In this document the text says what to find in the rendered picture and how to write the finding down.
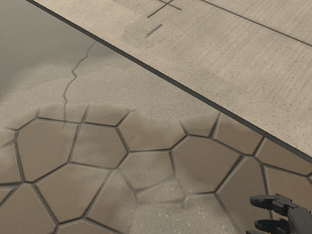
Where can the robot right hand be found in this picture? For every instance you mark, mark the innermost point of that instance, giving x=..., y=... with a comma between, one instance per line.
x=299, y=218

